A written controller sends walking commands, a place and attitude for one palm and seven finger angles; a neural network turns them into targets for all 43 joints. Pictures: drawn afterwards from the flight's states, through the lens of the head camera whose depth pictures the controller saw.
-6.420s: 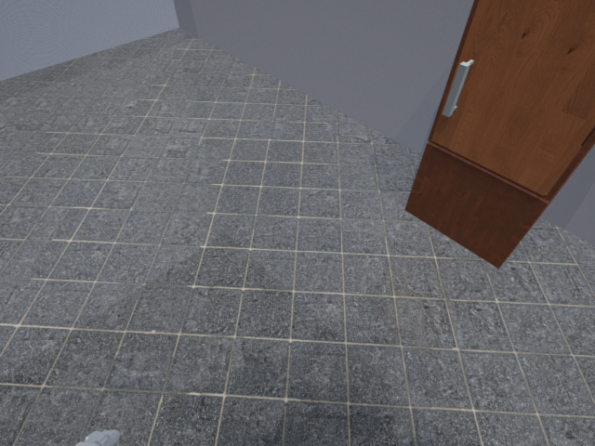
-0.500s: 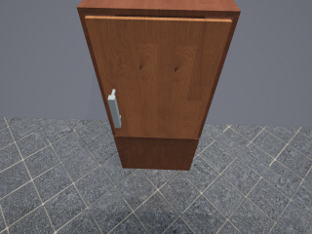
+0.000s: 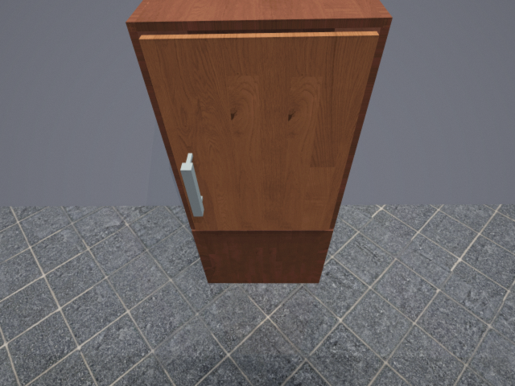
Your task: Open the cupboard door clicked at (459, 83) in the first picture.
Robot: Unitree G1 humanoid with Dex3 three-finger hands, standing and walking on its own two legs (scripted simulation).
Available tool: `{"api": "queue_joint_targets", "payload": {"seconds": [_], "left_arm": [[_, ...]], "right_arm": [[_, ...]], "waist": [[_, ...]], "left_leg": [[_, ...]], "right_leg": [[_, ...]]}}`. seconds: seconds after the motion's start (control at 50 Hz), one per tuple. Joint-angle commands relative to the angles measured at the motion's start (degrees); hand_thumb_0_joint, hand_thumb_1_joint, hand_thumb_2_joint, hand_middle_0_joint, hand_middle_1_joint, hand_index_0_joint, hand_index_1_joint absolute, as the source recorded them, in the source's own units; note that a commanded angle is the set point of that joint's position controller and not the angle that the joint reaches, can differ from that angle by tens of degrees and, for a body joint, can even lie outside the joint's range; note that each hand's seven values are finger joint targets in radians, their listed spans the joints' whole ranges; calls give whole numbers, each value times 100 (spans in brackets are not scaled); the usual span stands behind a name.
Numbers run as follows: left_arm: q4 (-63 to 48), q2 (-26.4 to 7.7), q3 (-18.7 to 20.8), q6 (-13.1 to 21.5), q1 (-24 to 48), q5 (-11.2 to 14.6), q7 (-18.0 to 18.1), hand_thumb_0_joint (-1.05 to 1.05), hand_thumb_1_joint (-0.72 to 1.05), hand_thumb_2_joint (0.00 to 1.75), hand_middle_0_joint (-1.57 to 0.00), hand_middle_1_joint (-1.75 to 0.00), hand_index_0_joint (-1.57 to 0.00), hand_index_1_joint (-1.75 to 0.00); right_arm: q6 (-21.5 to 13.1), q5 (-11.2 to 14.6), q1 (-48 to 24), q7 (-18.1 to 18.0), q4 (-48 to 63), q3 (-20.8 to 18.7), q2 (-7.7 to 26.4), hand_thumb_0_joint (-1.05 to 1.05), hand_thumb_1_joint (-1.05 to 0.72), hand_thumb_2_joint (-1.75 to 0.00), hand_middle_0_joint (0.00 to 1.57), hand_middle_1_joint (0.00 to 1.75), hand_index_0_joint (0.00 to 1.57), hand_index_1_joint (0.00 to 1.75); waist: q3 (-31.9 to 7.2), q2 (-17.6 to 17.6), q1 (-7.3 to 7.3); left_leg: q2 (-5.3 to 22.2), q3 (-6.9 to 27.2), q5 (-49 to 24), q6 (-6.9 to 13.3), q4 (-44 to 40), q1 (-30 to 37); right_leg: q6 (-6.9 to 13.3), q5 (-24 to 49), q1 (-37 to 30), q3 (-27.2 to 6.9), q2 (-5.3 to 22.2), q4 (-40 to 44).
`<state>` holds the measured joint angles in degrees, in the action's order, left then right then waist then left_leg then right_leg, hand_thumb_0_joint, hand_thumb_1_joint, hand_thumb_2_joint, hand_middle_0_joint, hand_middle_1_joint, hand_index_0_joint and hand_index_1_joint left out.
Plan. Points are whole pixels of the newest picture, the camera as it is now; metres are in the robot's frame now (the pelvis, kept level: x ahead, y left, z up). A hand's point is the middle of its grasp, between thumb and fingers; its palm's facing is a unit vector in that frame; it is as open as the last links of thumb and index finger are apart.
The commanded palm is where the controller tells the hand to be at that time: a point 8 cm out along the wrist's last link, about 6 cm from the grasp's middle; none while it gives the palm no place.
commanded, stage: look again from close up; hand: left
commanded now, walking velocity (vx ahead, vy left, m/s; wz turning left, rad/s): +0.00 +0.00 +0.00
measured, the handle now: (194, 185) +0.59 +0.20 -0.10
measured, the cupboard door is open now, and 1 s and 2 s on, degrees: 0 0 0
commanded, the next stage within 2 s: shuffle to correct the standing spot in 0.32 s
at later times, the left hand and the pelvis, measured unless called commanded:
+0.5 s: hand out of the picture +0.03 +0.14 -0.16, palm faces +0.01 -0.97 -0.24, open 7.4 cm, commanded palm none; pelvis +0.01 -0.04 +0.00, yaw +0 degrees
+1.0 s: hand out of the picture +0.07 +0.15 -0.17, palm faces +0.03 -0.97 -0.25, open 7.4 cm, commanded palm none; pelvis +0.05 -0.04 +0.00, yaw +0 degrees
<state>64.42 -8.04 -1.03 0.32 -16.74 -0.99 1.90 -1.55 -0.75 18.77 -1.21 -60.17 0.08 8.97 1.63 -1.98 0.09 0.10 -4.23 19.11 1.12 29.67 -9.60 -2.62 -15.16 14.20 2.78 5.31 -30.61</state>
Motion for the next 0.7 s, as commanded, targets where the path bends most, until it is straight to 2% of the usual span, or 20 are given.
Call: {"api": "queue_joint_targets", "payload": {"seconds": [0.0,0.08,0.16,0.26,0.3,0.4,0.42,0.48,0.54,0.56,0.6,0.62,0.64,0.66,0.68], "left_arm": [[-202,-564,137,98,-196,15,0,0,90,90,-20,-30,-20,-30],[-206,-641,171,114,-155,11,-1,0,90,90,-20,-30,-20,-30],[-199,-697,188,116,-124,14,0,0,90,90,-20,-30,-20,-30],[-225,-731,208,125,-72,12,-5,0,90,90,-20,-30,-20,-30],[-217,-747,216,129,-43,17,-8,0,90,90,-20,-30,-20,-30],[-225,-806,246,155,-3,20,-9,0,90,90,-20,-30,-20,-30],[-220,-790,255,155,-56,9,-14,0,90,90,-20,-30,-20,-30],[-243,-886,313,119,-136,-24,-44,0,90,90,-20,-30,-20,-30],[-269,-1034,412,116,-303,-26,-69,0,90,90,-20,-30,-20,-30],[-309,-1028,439,114,-317,-33,-64,0,90,90,-20,-30,-20,-30],[-399,-996,473,111,-211,-36,-75,0,90,90,-20,-30,-20,-30],[-455,-935,475,107,-105,-32,-92,0,90,90,-20,-30,-20,-30],[-501,-786,446,94,10,-34,-106,0,90,90,-20,-30,-20,-30],[-576,-629,419,92,126,-52,-105,0,90,90,-20,-30,-20,-30],[-602,-475,383,98,168,-44,-86,0,90,90,-20,-30,-20,-30]], "right_arm": [[-90,-3,293,-43,238,-44,545,0,-90,-90,20,30,20,30],[-78,-9,269,-41,142,-38,540,0,-90,-90,20,30,20,30],[-65,-12,207,-44,42,-41,521,0,-90,-90,20,30,20,30],[-46,-14,168,-46,-48,-37,493,0,-90,-90,20,30,20,30],[-36,-19,148,-46,-80,-37,501,0,-90,-90,20,30,20,30],[-36,-16,113,-55,-152,-48,481,0,-90,-90,20,30,20,30],[-24,-29,172,-49,-173,-39,464,0,-90,-90,20,30,20,30],[25,-62,176,-7,-163,-42,398,0,-90,-90,20,30,20,30],[30,-70,162,21,-96,-47,298,0,-90,-90,20,30,20,30],[31,-66,224,23,-91,-60,266,0,-90,-90,20,30,20,30],[-18,-67,412,35,-130,-55,246,0,-90,-90,20,30,20,30],[-57,-65,566,36,-178,-47,278,0,-90,-90,20,30,20,30],[-90,-70,714,19,-247,-58,390,0,-90,-90,20,30,20,30],[-108,-74,870,-9,-324,-100,537,0,-90,-90,20,30,20,30],[-114,-68,882,-54,-325,-113,671,0,-90,-90,20,30,20,30]], "waist": [[346,75,-23],[334,330,-22],[276,232,-33],[216,362,-29],[202,303,-29],[12,311,-31],[-67,386,-41],[256,575,-93],[436,918,-124],[481,950,-91],[514,703,1],[492,379,57],[505,-112,105],[471,-707,138],[421,-1062,110]], "left_leg": [[613,604,-1188,110,-929,-508],[554,524,-1251,84,-901,-362],[544,466,-1205,64,-920,-236],[537,422,-1152,34,-889,-193],[530,381,-1159,12,-864,-176],[536,322,-1337,-32,-767,-69],[508,267,-1046,-36,-703,-58],[289,86,-9,-38,-352,-471],[149,-110,331,-58,230,-725],[166,-128,368,-41,271,-681],[192,-102,160,-13,11,-396],[250,8,-168,16,-279,-179],[494,294,-802,88,-495,49],[852,592,-1609,221,-677,136],[1120,798,-2731,366,-719,173]], "right_leg": [[395,531,-170,-167,55,339],[396,808,-212,-219,117,403],[407,879,-229,-256,139,459],[430,1011,-278,-296,151,512],[439,1088,-278,-315,176,538],[470,1540,-440,-339,220,544],[498,1230,-491,-355,225,526],[664,-269,-335,-681,337,817],[920,-976,-157,-1187,661,1270],[978,-1147,-51,-1199,692,1321],[967,-1015,217,-1008,605,1064],[871,-770,306,-685,370,667],[709,-482,459,-281,36,135],[568,-250,486,149,-243,-395],[492,-237,467,362,-361,-721]]}}
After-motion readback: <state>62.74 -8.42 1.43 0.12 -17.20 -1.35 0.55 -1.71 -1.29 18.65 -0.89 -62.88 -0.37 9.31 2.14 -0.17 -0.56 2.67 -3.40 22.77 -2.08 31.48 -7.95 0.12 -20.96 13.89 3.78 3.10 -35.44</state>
